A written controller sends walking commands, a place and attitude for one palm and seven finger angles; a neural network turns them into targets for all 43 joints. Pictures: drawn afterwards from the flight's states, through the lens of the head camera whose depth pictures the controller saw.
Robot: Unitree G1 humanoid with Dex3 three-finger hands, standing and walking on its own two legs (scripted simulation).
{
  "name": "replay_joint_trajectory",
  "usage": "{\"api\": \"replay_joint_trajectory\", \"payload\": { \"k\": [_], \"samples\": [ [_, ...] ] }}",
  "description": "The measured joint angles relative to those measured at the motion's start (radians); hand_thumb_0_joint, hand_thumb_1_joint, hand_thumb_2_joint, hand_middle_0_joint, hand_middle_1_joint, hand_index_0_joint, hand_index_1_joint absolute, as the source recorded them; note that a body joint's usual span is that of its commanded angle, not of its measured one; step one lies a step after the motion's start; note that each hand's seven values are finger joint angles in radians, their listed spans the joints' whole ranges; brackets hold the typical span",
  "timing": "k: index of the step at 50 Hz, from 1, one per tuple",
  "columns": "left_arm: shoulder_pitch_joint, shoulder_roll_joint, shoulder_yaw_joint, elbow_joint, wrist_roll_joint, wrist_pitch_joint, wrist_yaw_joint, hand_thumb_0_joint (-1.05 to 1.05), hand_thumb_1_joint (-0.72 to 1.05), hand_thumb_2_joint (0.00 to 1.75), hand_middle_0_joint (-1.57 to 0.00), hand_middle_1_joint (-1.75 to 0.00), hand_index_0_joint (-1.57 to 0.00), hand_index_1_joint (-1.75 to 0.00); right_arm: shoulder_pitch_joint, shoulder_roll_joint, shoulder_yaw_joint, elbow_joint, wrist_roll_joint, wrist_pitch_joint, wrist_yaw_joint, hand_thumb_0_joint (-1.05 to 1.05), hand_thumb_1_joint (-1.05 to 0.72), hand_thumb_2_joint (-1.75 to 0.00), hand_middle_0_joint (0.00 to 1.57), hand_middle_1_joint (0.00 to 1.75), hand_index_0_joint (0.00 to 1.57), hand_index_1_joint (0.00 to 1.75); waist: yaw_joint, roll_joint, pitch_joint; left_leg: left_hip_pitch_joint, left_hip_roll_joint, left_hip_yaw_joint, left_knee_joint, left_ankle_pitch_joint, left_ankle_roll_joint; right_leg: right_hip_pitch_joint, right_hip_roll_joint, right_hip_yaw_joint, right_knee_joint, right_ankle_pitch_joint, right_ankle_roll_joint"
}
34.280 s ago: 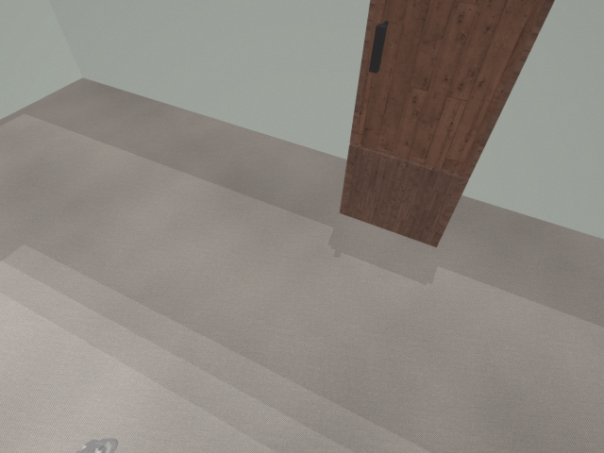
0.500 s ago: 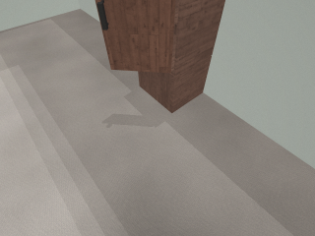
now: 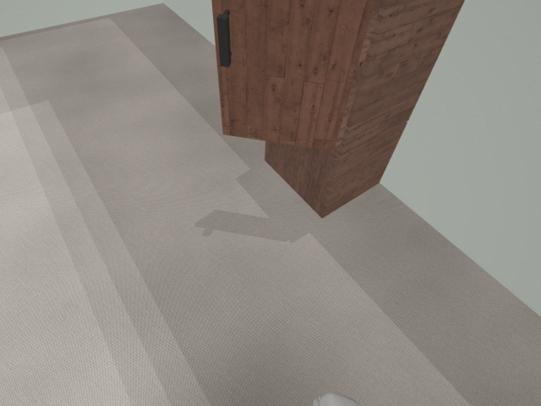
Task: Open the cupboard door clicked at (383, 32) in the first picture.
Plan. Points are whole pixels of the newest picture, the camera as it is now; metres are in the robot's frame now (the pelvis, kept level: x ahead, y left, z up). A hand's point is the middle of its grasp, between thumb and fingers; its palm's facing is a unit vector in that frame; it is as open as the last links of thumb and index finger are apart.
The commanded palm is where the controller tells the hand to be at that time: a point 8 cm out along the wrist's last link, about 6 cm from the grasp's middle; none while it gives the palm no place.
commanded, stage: take the last steps up to it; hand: left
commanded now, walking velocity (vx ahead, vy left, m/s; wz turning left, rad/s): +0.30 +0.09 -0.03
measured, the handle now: (226, 38) +0.99 +0.21 +0.03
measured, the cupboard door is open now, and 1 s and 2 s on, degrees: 44 44 44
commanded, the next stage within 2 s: come to a stop and stand still in 0.78 s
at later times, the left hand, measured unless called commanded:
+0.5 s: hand (169, 344) +0.23 +0.20 -0.15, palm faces +0.06 -0.97 -0.22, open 7.1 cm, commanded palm none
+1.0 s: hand (165, 241) +0.44 +0.27 -0.16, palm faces +0.00 -0.98 -0.18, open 7.3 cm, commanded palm none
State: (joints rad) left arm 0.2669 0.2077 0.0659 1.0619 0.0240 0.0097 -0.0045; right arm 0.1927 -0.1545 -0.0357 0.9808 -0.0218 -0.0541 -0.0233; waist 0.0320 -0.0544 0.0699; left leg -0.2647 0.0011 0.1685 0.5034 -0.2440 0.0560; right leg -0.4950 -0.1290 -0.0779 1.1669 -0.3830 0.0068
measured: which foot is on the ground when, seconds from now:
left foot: down 0.00-0.26, up 0.28-0.64, down 0.66-1.00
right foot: up 0.00-0.24, down 0.26-0.66, up 0.68-1.00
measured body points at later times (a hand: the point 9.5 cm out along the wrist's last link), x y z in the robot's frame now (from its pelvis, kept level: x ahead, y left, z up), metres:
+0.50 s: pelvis +0.18 +0.01 +0.01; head +0.20 +0.01 +0.46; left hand +0.22 +0.25 -0.13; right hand +0.19 -0.23 -0.14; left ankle +0.22 +0.16 -0.68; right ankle +0.17 -0.10 -0.73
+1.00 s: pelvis +0.35 +0.09 +0.01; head +0.37 +0.10 +0.46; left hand +0.44 +0.32 -0.15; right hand +0.35 -0.14 -0.15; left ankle +0.34 +0.17 -0.73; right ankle +0.41 -0.03 -0.72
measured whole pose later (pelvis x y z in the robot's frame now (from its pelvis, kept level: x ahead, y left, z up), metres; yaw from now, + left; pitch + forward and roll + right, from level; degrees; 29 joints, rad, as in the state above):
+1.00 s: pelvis +0.35 +0.09 +0.01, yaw -1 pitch -1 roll +0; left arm 0.16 0.18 0.04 1.02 0.02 -0.01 0.01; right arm 0.29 -0.15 -0.01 1.08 -0.02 -0.04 -0.03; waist -0.01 -0.04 0.05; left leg -0.16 -0.01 0.15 0.43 -0.27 0.05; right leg -0.38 -0.06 -0.08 0.65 -0.22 0.00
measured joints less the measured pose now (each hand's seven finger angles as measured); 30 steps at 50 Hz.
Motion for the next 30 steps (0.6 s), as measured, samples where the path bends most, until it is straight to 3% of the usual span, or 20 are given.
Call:
{"api": "replay_joint_trajectory", "payload": {
  "k": [5,11,13,16,19,24,30],
  "samples": [
    [-0.096,-0.014,-0.004,-0.062,0.001,-0.007,-0.006,0.01,0.91,0.90,-0.20,-0.30,-0.19,-0.30,0.084,-0.020,0.002,0.055,-0.005,0.003,0.007,-0.01,-0.94,-0.90,0.20,0.30,0.20,0.30,-0.023,0.021,-0.021,0.121,-0.033,0.009,-0.133,0.014,0.010,-0.034,0.014,-0.021,-0.244,0.088,0.000],
    [-0.176,-0.025,-0.013,-0.109,0.002,-0.012,-0.013,0.01,0.91,0.90,-0.20,-0.30,-0.19,-0.30,0.175,-0.023,0.007,0.116,-0.009,0.017,0.015,0.00,-0.92,-0.90,0.20,0.30,0.20,0.30,-0.058,0.041,-0.024,0.211,-0.041,0.012,-0.136,-0.060,-0.008,0.058,0.038,-0.023,-0.484,0.126,-0.009],
    [-0.181,-0.023,-0.017,-0.124,0.004,-0.028,-0.015,0.01,0.91,0.90,-0.20,-0.30,-0.20,-0.30,0.206,-0.019,0.010,0.131,-0.005,0.020,0.017,0.00,-0.92,-0.90,0.20,0.30,0.20,0.30,-0.066,0.044,-0.025,0.204,-0.029,0.008,-0.048,-0.129,-0.022,0.134,0.052,-0.028,-0.587,0.163,-0.028],
    [-0.175,-0.035,-0.021,-0.127,-0.002,-0.059,-0.008,0.01,0.91,0.90,-0.20,-0.30,-0.20,-0.30,0.200,-0.019,0.007,0.153,0.003,0.043,0.022,0.00,-0.91,-0.90,0.20,0.30,0.20,0.30,-0.074,0.070,-0.003,0.064,0.008,-0.057,0.329,-0.239,-0.041,0.165,0.071,-0.055,-0.548,0.134,-0.054],
    [-0.121,-0.052,-0.025,-0.111,-0.009,-0.061,0.005,0.00,0.91,0.90,-0.20,-0.30,-0.20,-0.30,0.165,-0.024,-0.004,0.148,0.001,0.061,0.026,0.00,-0.91,-0.90,0.20,0.30,0.20,0.30,-0.071,0.078,-0.010,-0.090,0.039,-0.103,0.539,-0.152,-0.063,0.232,0.085,-0.063,-0.629,0.130,-0.043],
    [-0.022,-0.032,0.000,-0.054,-0.011,-0.075,0.016,-0.01,0.95,0.90,-0.21,-0.30,-0.20,-0.30,0.105,-0.015,-0.015,0.097,-0.001,0.057,0.039,0.00,-0.91,-0.90,0.20,0.30,0.20,0.30,-0.052,0.051,-0.039,-0.214,0.098,-0.117,0.404,-0.011,-0.098,0.333,0.088,-0.056,-0.791,0.168,-0.030],
    [0.069,-0.008,-0.005,0.021,-0.001,-0.065,0.001,0.00,0.94,0.90,-0.21,-0.30,-0.20,-0.30,0.028,-0.023,-0.019,0.048,0.001,0.046,0.056,0.00,-0.91,-0.90,0.20,0.30,0.19,0.30,-0.005,0.033,-0.048,-0.191,0.089,-0.090,0.140,0.035,-0.098,0.415,0.053,-0.048,-0.821,0.116,0.022]
  ]
}}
